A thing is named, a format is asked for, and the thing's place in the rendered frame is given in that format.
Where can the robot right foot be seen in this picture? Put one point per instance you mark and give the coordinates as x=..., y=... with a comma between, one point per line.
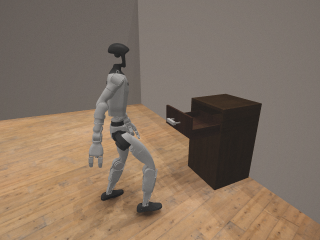
x=152, y=206

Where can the drawer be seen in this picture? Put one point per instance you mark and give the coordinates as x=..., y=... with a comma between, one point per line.
x=194, y=124

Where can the left robot forearm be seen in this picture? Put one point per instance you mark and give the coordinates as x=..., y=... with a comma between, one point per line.
x=126, y=119

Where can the humanoid robot torso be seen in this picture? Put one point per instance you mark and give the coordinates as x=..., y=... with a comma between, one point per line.
x=117, y=106

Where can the handle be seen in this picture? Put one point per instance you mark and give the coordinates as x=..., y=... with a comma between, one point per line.
x=170, y=120

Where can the right robot upper arm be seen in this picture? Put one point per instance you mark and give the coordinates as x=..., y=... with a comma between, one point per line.
x=114, y=83

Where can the cabinet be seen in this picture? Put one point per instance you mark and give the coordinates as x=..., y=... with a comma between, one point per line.
x=223, y=159

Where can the right robot hand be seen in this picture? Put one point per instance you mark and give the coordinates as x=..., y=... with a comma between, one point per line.
x=96, y=150

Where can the left robot hand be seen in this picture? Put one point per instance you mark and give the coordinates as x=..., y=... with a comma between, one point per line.
x=130, y=129

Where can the right robot forearm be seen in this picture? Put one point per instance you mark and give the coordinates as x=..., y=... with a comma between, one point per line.
x=99, y=116

